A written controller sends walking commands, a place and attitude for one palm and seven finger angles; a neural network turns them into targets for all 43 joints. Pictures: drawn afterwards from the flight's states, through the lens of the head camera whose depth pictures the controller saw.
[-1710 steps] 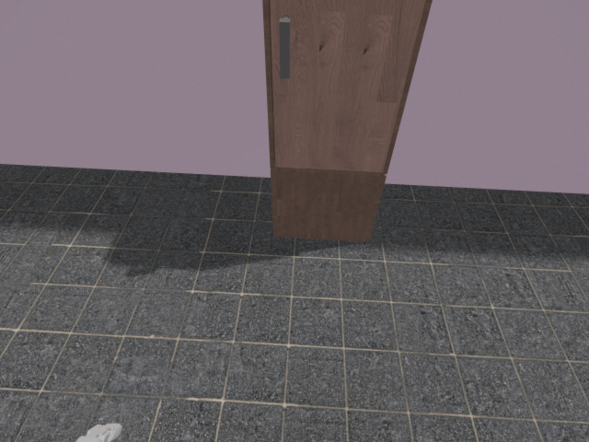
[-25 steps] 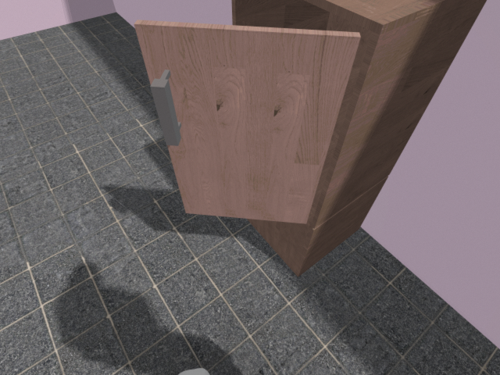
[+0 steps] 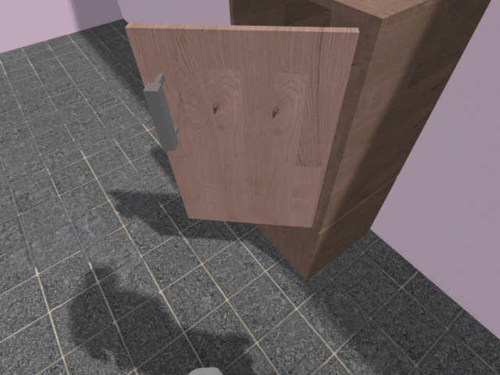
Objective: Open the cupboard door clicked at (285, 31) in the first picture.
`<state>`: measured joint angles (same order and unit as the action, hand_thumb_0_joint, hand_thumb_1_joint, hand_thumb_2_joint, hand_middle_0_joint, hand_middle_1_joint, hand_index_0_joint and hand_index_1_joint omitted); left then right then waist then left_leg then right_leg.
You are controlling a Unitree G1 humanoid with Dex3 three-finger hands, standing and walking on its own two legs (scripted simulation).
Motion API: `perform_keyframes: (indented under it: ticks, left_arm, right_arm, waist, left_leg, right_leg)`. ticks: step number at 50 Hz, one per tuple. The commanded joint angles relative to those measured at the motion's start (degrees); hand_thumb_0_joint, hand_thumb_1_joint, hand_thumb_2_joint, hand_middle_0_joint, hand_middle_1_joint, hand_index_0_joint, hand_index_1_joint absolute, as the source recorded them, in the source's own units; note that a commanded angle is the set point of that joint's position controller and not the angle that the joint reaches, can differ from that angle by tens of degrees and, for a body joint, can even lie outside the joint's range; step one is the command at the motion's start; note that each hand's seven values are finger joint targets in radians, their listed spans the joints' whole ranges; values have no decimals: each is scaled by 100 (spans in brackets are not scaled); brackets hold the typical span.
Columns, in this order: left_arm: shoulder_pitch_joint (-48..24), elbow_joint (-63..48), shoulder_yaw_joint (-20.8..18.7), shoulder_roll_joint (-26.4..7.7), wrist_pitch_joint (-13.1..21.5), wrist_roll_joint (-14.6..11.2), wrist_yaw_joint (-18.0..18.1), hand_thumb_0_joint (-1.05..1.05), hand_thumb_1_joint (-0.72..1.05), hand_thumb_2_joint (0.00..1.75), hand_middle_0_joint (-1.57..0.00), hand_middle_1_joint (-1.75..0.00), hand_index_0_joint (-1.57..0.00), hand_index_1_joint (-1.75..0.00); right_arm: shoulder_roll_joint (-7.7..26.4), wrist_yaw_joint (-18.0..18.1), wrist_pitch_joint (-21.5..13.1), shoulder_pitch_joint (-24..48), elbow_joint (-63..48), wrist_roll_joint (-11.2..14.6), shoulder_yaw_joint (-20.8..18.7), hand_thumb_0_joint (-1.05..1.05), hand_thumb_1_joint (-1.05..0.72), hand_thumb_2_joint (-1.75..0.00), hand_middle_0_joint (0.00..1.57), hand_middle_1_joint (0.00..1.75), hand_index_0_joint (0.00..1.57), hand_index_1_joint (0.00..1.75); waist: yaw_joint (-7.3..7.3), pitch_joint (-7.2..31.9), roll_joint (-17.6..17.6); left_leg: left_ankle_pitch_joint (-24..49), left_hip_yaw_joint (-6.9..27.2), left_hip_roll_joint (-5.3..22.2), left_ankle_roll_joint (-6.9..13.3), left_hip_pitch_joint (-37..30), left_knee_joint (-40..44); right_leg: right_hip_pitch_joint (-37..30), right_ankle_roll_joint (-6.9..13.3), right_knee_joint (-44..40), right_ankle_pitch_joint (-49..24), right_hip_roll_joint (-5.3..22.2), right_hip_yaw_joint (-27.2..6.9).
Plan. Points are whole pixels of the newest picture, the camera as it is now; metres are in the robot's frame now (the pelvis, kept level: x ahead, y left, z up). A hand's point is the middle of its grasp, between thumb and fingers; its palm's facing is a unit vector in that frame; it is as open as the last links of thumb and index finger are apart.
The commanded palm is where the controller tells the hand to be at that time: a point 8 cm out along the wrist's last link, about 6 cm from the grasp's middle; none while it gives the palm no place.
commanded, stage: come to a stop and stand still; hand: left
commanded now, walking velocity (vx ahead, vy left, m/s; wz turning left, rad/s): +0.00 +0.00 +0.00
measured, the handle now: (165, 112) +0.57 +0.22 +0.10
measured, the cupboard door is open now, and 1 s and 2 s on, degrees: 47 47 47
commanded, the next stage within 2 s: look again from close up in 0.30 s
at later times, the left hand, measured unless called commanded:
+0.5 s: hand out of the picture +0.04 +0.23 -0.16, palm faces +0.00 -0.96 -0.29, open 7.3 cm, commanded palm none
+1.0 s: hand out of the picture +0.01 +0.25 -0.15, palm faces -0.02 -0.95 -0.31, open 7.4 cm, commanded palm none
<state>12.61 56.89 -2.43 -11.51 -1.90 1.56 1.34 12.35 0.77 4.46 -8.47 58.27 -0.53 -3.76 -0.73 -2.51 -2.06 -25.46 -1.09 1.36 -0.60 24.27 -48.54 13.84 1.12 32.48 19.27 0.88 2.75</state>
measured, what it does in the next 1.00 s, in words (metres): steps on the spot: left foot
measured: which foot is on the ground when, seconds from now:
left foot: up 0.00-0.12, down 0.14-1.00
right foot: down 0.00-1.00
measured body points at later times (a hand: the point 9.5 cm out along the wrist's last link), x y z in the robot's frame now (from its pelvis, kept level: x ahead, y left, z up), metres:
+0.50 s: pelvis -0.01 +0.01 +0.00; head -0.01 +0.01 +0.45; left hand +0.04 +0.28 -0.14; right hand +0.05 -0.25 -0.14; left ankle -0.03 +0.11 -0.73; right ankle -0.02 -0.11 -0.73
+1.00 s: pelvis -0.05 +0.02 +0.01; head -0.07 +0.02 +0.46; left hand +0.01 +0.30 -0.12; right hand +0.03 -0.27 -0.12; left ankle -0.03 +0.11 -0.73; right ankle -0.02 -0.11 -0.73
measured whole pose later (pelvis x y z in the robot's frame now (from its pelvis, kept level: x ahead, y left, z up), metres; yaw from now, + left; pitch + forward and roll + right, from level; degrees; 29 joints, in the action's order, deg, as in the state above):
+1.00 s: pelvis -0.05 +0.02 +0.01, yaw +0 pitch -2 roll +0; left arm 11.7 58.7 1.1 -18.1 0.1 1.0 0.1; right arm 18.0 -0.9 -0.1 -9.7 59.5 -0.9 0.2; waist -0.3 0.2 0.2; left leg -10.8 -2.5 -1.6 2.2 10.3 -23.2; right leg 11.6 -0.6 23.6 9.8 1.9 2.3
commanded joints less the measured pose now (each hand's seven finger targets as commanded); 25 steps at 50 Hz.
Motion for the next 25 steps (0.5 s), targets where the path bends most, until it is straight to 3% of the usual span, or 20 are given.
perform_keyframes:
  ticks: [1,3,5,6,7,8,9,10,11,12,14,15,16,17,18,19,21,23,25]
  left_arm:
    - [-75,-302,-117,-790,194,-6,60,0,90,90,-20,-30,-20,-30]
    - [112,-213,-129,-872,225,-9,67,0,90,90,-20,-30,-20,-30]
    - [152,-87,-104,-845,229,-76,48,0,90,90,-20,-30,-20,-30]
    - [214,-67,-79,-739,227,-129,28,0,90,90,-20,-30,-20,-30]
    - [336,-61,-36,-551,214,-172,6,0,90,90,-20,-30,-20,-30]
    - [315,-4,7,-447,201,-165,14,0,90,90,-20,-30,-20,-30]
    - [254,14,15,-411,182,-127,25,0,90,90,-20,-30,-20,-30]
    - [238,86,17,-425,185,-115,3,0,90,90,-20,-30,-20,-30]
    - [137,161,14,-490,169,-116,-5,0,90,90,-20,-30,-20,-30]
    - [140,199,13,-483,161,-127,-8,0,90,90,-20,-30,-20,-30]
    - [178,291,36,-476,180,-121,-19,0,90,90,-20,-30,-20,-30]
    - [181,-336,49,-1755,324,14,57,0,90,90,-20,-30,-20,-30]
    - [271,-424,-137,-1341,358,-12,78,0,90,90,-20,-30,-20,-30]
    - [184,-338,-145,-1215,387,5,80,0,90,90,-20,-30,-20,-30]
    - [241,-405,-87,-1154,383,-31,78,0,90,90,-20,-30,-20,-30]
    - [292,-474,-98,-1102,377,-36,72,0,90,90,-20,-30,-20,-30]
    - [183,-544,-126,-1204,373,-36,66,0,90,90,-20,-30,-20,-30]
    - [80,-612,-137,-1271,371,-39,56,0,90,90,-20,-30,-20,-30]
    - [78,-603,-102,-1268,370,-55,44,0,90,90,-20,-30,-20,-30]
  right_arm:
    - [187,3,-177,-94,-310,14,-22,0,-90,-90,20,30,20,30]
    - [142,25,-252,-234,-235,32,21,0,-90,-90,20,30,20,30]
    - [84,47,-339,-546,-30,25,74,0,-90,-90,20,30,20,30]
    - [217,71,-409,-645,17,5,89,0,-90,-90,20,30,20,30]
    - [470,107,-492,-562,-17,-41,89,0,-90,-90,20,30,20,30]
    - [641,134,-491,-383,-45,-54,107,0,-90,-90,20,30,20,30]
    - [664,124,-463,-255,-34,-63,122,0,-90,-90,20,30,20,30]
    - [542,160,-487,-206,2,-65,154,0,-90,-90,20,30,20,30]
    - [510,160,-510,-345,90,-48,183,0,-90,-90,20,30,20,30]
    - [474,165,-507,-416,147,-42,200,0,-90,-90,20,30,20,30]
    - [423,162,-512,-470,232,-33,218,0,-90,-90,20,30,20,30]
    - [1392,137,-600,-279,-413,-40,59,0,-90,-90,20,30,20,30]
    - [1338,141,-750,-202,-583,-75,-76,0,-90,-90,20,30,20,30]
    - [1123,179,-783,-355,-498,-83,-104,0,-90,-90,20,30,20,30]
    - [1037,189,-773,-496,-500,-66,-70,0,-90,-90,20,30,20,30]
    - [994,188,-755,-547,-557,-54,-80,0,-90,-90,20,30,20,30]
    - [1072,159,-725,-460,-649,-59,-82,0,-90,-90,20,30,20,30]
    - [1189,147,-704,-344,-701,-58,-96,0,-90,-90,20,30,20,30]
    - [1209,113,-698,-222,-703,-70,-51,0,-90,-90,20,30,20,30]
  waist:
    - [122,-7,1289]
    - [76,356,1091]
    - [158,508,822]
    - [126,586,409]
    - [-3,631,-334]
    - [-96,601,-519]
    - [-113,461,-177]
    - [-143,315,-9]
    - [-49,366,-328]
    - [-42,364,-479]
    - [-39,267,-404]
    - [75,-437,-361]
    - [-30,328,-171]
    - [117,836,-201]
    - [104,1037,-56]
    - [121,1105,104]
    - [137,869,464]
    - [134,535,447]
    - [87,468,205]
  left_leg:
    - [-208,35,-40,-70,-111,-297]
    - [-60,-109,-75,-112,-434,893]
    - [1140,-123,-106,-97,-1253,2376]
    - [1990,207,178,28,-1684,2731]
    - [2937,930,837,300,-1708,2769]
    - [3177,1054,1158,533,-1365,2798]
    - [2431,870,1102,490,-1009,2842]
    - [2517,803,870,370,-1027,2794]
    - [2795,716,723,294,-1176,2808]
    - [2636,656,722,274,-1232,2905]
    - [2217,563,645,232,-1202,2967]
    - [2497,594,307,205,-1026,2838]
    - [2562,560,461,302,-1146,2207]
    - [2902,565,438,346,-1355,2136]
    - [2942,539,429,374,-1475,2076]
    - [2840,512,417,381,-1465,2022]
    - [2628,444,358,392,-1241,1988]
    - [2621,471,398,401,-1124,2103]
    - [2684,536,438,431,-1180,2244]
  right_leg:
    - [-23,903,-1387,-2952,1317,-1081]
    - [-643,899,-1019,-3609,1291,-1051]
    - [-615,565,-658,-3292,1065,-953]
    - [-404,306,-479,-2762,872,-863]
    - [-163,49,-422,-1870,516,-669]
    - [-449,-80,-584,-1073,385,-453]
    - [-681,-89,-833,-728,320,-459]
    - [-606,-39,-917,-1234,369,-531]
    - [-645,5,-835,-1513,435,-507]
    - [-645,9,-860,-1297,403,-492]
    - [-650,36,-1068,-1197,413,-538]
    - [-299,147,-897,-1305,296,-531]
    - [-326,180,-659,-1503,532,-676]
    - [-494,292,-521,-1932,560,-716]
    - [-612,301,-501,-2065,577,-647]
    - [-600,314,-505,-2076,566,-666]
    - [-577,347,-501,-2219,606,-682]
    - [-382,329,-485,-2170,578,-668]
    - [-345,283,-513,-1917,523,-613]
